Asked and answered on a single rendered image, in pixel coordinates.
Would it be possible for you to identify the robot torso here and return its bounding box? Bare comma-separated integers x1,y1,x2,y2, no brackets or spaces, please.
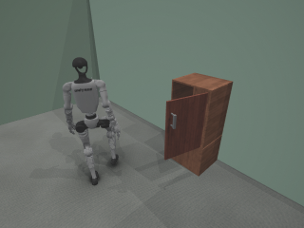
71,77,100,129

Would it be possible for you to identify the left robot hand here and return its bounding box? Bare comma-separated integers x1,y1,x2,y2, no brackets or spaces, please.
67,123,76,135

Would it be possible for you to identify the right robot hand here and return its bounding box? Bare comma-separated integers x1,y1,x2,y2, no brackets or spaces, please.
111,124,121,139

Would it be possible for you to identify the handle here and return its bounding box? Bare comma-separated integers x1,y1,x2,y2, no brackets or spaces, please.
170,113,177,129

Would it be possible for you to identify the left robot upper arm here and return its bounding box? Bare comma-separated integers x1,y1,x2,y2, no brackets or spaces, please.
62,82,73,110

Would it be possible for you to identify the left robot forearm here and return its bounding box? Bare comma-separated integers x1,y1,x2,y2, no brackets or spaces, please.
64,105,73,124

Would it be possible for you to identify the cupboard door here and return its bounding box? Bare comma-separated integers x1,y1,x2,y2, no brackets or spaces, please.
164,92,208,160

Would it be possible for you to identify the right robot upper arm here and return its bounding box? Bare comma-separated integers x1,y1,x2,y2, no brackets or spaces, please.
94,80,109,108

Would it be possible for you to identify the right robot forearm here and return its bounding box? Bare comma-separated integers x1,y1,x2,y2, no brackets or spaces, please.
105,100,118,126

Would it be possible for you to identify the left robot thigh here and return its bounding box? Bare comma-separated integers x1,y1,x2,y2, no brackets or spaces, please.
75,120,94,157

